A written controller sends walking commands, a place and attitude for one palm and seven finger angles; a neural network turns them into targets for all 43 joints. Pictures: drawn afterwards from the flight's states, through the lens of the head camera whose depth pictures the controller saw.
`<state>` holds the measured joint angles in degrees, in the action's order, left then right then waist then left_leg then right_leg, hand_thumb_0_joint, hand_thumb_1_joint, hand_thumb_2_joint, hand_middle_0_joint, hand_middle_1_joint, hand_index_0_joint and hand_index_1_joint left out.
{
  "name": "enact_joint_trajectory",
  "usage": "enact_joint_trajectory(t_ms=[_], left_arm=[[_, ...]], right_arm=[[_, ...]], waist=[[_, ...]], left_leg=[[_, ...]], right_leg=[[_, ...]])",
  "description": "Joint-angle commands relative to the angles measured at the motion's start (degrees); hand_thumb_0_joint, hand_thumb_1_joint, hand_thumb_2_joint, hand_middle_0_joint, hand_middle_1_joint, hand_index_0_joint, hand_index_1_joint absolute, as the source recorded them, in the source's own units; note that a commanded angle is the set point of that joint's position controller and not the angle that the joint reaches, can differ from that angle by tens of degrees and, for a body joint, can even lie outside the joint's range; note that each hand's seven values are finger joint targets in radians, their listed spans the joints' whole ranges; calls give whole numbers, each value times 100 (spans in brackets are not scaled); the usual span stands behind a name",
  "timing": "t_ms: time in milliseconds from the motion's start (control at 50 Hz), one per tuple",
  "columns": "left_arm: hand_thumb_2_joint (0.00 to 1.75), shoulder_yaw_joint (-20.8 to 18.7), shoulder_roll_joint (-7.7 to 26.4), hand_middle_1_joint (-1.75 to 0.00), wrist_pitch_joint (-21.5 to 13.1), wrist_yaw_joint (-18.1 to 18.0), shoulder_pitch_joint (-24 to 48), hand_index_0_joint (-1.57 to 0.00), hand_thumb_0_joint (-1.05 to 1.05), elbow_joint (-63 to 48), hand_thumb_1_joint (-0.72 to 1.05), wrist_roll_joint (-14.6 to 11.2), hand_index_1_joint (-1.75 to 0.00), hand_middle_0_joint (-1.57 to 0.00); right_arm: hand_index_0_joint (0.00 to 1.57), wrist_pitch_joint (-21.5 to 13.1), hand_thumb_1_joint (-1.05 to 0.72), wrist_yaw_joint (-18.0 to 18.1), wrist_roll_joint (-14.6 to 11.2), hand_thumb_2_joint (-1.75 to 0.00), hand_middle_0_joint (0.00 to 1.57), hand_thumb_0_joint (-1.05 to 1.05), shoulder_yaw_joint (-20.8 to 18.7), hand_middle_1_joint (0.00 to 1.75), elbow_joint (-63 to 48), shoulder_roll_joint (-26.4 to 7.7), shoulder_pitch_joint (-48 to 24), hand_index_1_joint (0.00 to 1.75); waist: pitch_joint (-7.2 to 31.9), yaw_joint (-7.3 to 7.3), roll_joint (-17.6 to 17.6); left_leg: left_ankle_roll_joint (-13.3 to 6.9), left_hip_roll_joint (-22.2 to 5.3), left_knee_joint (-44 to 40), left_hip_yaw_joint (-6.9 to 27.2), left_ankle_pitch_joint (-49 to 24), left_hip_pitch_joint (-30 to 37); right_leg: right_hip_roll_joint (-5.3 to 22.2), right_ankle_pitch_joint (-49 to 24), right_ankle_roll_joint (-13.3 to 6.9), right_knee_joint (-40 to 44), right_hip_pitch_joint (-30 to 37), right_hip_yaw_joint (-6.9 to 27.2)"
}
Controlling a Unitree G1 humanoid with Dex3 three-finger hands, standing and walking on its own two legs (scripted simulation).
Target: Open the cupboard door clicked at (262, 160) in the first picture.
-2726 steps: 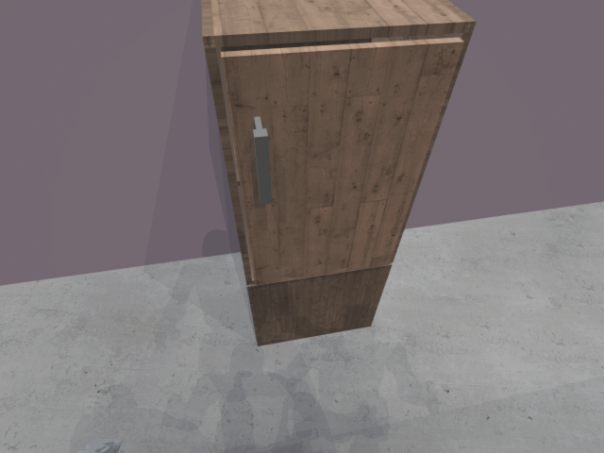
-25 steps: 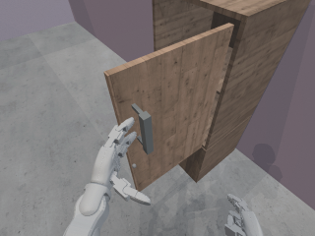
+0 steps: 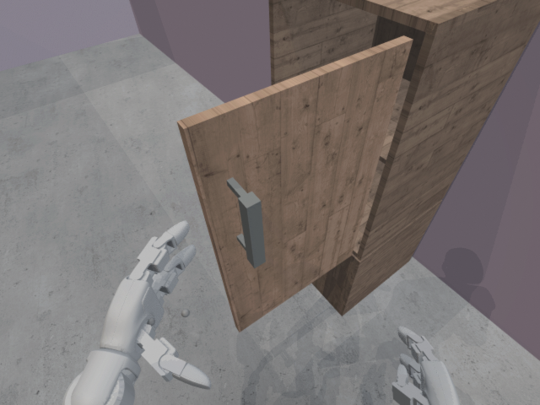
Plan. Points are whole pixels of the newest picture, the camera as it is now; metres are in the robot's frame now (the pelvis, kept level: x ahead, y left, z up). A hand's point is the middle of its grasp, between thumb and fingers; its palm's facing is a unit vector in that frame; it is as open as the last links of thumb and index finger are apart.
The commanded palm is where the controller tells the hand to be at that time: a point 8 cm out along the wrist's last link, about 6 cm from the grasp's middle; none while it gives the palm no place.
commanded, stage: slide the hand sideways off the handle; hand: left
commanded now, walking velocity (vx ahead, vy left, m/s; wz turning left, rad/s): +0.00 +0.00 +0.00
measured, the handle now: (245, 224) +0.34 +0.07 +0.10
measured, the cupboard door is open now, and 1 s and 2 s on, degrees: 88 88 88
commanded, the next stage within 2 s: draw the hand back to the body in 0.02 s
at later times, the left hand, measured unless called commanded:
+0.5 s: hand (139, 313) +0.20 +0.17 +0.12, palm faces -0.07 -1.00 -0.07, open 16.3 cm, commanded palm +0.17 +0.23 +0.13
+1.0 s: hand (68, 290) +0.21 +0.24 +0.15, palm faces +0.31 -0.88 -0.36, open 13.0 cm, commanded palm +0.16 +0.29 +0.17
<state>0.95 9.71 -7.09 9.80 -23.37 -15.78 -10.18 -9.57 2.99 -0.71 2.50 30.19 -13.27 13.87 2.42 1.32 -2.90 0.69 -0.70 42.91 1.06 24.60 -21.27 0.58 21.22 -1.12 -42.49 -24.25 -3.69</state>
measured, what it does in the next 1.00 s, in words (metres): stands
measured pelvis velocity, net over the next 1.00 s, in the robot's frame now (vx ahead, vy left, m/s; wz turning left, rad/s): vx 0.01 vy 0.03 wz -0.02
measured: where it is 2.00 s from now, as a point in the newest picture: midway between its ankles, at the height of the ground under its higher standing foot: outside the picture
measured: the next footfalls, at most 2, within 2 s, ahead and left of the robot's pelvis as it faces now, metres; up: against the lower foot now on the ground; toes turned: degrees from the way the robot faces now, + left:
none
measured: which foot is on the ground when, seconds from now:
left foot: down 0.00-1.00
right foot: down 0.00-1.00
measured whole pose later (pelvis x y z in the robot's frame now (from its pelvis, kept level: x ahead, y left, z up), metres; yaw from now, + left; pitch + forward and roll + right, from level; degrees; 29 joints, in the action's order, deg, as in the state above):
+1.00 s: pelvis +0.01 +0.03 +0.03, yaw -1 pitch -3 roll -1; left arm -9.5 16.5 -5.1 -7.1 -28.2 -23.9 -0.7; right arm -9.9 4.9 1.1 2.8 36.5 -12.2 12.3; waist -1.9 3.3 -3.1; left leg -1.4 0.5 27.4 -0.6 18.1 -6.1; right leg 1.3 13.6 1.1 -25.5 -8.7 -2.1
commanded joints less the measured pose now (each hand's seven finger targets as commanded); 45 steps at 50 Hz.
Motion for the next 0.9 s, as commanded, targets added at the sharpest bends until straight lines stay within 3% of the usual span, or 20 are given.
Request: enact_joint_trajectory(t_ms=[0,60,100,120,160,180,280,360,440,500,540,560,600,620,640,660,680,740,760,880], left_arm=[[30,-198,315,-30,-503,132,489,-15,0,-1444,-50,-178,-30,-15],[30,-299,431,-30,-537,80,463,-15,0,-1411,-50,-166,-30,-15],[30,-156,308,-30,-544,62,536,-15,0,-1441,-50,-123,-30,-15],[30,-280,435,-30,-543,26,611,-15,0,-1522,-50,-116,-30,-15],[30,-548,687,-30,-498,-55,458,-15,0,-1508,-50,-91,-30,-15],[30,-495,601,-30,-482,-51,478,-15,0,-1584,-50,-88,-30,-15],[30,-707,674,-30,-250,61,328,-15,0,-1578,-50,-255,-30,-15],[30,-1037,932,-30,-66,231,397,-15,0,-1521,-50,-409,-30,-15],[30,-1100,904,-30,28,412,467,-15,0,-1696,-50,-555,-30,-15],[30,-1222,1009,-30,86,481,568,-15,0,-1707,-50,-608,-30,-15],[33,-1343,1082,-30,133,539,561,-15,0,-1737,-43,-642,-30,-15],[34,-1465,1200,-30,164,552,530,-15,0,-1671,-40,-658,-30,-15],[37,-1472,1141,-30,200,625,446,-16,0,-1782,-32,-704,-30,-16],[39,-1534,1747,-30,-33,-369,843,-16,0,-2540,-29,210,-30,-16],[40,-1378,1258,-30,34,-795,159,-16,0,-2051,-26,313,-30,-16],[42,-1268,1218,-30,48,-1055,61,-16,0,-2017,-22,476,-30,-16],[43,-1086,1003,-30,20,-1208,-24,-16,0,-1999,-18,573,-30,-16],[48,-1211,1208,-30,-86,-1507,31,-16,0,-2176,-8,769,-30,-16],[50,-1356,1376,-30,-108,-1588,30,-17,0,-2094,-5,818,-30,-17],[58,-1500,1392,-30,-243,-1755,117,-17,0,-2173,17,925,-30,-17]], right_arm=[[20,-466,-90,35,-45,-90,20,0,-215,30,-1017,-507,-549,30],[20,-540,-90,56,-44,-90,20,0,-237,30,-975,-543,-513,30],[20,-561,-90,58,-56,-90,20,0,-229,30,-993,-529,-533,30],[20,-571,-90,64,-60,-90,20,0,-231,30,-983,-526,-511,30],[20,-567,-90,78,-54,-90,20,0,-229,30,-966,-553,-528,30],[20,-572,-90,77,-56,-90,20,0,-203,30,-1000,-509,-562,30],[20,-581,-90,103,-95,-90,20,0,-161,30,-973,-521,-620,30],[20,-583,-90,157,-115,-90,20,0,-153,30,-925,-582,-686,30],[20,-657,-90,193,-139,-90,20,0,-138,30,-931,-583,-709,30],[20,-705,-90,217,-148,-90,20,0,-115,30,-878,-597,-724,30],[20,-730,-90,231,-156,-90,20,0,-120,30,-847,-611,-737,30],[20,-744,-90,230,-152,-90,20,0,-117,30,-806,-632,-747,30],[20,-766,-90,223,-169,-90,20,0,-115,30,-825,-616,-778,30],[20,-724,-90,316,-4,-90,20,0,-151,30,-812,-521,-762,30],[20,-703,-90,335,58,-90,20,0,-132,30,-733,-462,-694,30],[20,-649,-90,311,62,-90,20,0,-144,30,-654,-507,-712,30],[20,-597,-90,288,72,-90,20,0,-126,30,-629,-468,-715,30],[20,-488,-90,261,114,-90,20,0,-165,30,-560,-503,-757,30],[20,-468,-90,272,120,-90,20,0,-184,30,-490,-524,-786,30],[20,-390,-90,254,154,-90,20,0,-205,30,-374,-495,-866,30]], waist=[[779,-74,414],[802,-67,495],[767,-79,376],[820,-62,247],[825,17,337],[876,22,323],[706,38,292],[554,52,432],[578,67,155],[496,53,193],[520,78,58],[522,98,166],[543,120,48],[393,231,83],[5,137,83],[-89,159,262],[-131,102,198],[98,124,-116],[65,150,-34],[116,151,-60]], left_leg=[[-131,191,-479,-24,-1379,-178],[-129,180,-427,-14,-1334,-210],[-125,183,-456,0,-1252,-210],[-122,184,-471,11,-1239,-175],[-125,170,-513,19,-1214,-192],[-133,174,-548,15,-1235,-149],[-129,154,-659,15,-1324,-94],[-138,152,-711,19,-1183,-79],[-135,154,-801,35,-1254,136],[-130,142,-893,88,-1225,191],[-120,148,-938,86,-1306,273],[-121,142,-947,101,-1379,280],[-113,144,-1009,88,-1481,369],[-128,89,-1261,4,-1433,304],[-84,80,-1349,-14,-1278,290],[-91,56,-1433,18,-1208,332],[-96,28,-1506,-21,-1324,441],[-92,11,-1726,-63,-1579,748],[-92,-6,-1773,-73,-1587,819],[-66,-49,-2113,-58,-2079,1123]], right_leg=[[-8,-1552,72,601,677,206],[-14,-1412,73,591,629,222],[-22,-1273,65,550,536,162],[-19,-1242,56,549,535,161],[-25,-1131,38,578,624,168],[-17,-1174,43,585,673,151],[-37,-1321,49,690,774,107],[-43,-1076,67,880,815,154],[-67,-1163,66,929,834,77],[-82,-1098,68,975,856,18],[-93,-1196,60,1002,914,-2],[-93,-1266,49,1023,998,0],[-97,-1407,53,1035,1050,-35],[-46,-1270,20,1307,1288,143],[-34,-1058,11,1450,1169,107],[-39,-954,6,1579,1214,121],[-17,-1015,23,1589,1248,83],[1,-1220,12,1678,1548,95],[-9,-1210,8,1761,1606,103],[-16,-1505,9,1907,1966,67]])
